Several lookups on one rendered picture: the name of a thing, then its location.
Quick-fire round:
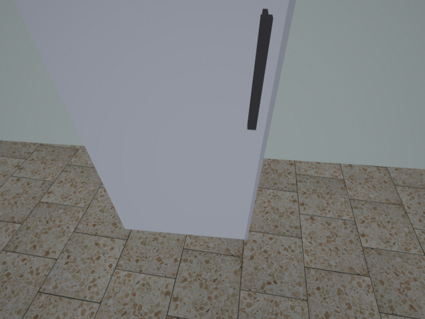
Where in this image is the fridge door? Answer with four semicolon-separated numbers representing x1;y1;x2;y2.
14;0;289;239

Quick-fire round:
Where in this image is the handle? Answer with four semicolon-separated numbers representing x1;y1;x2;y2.
248;9;273;130

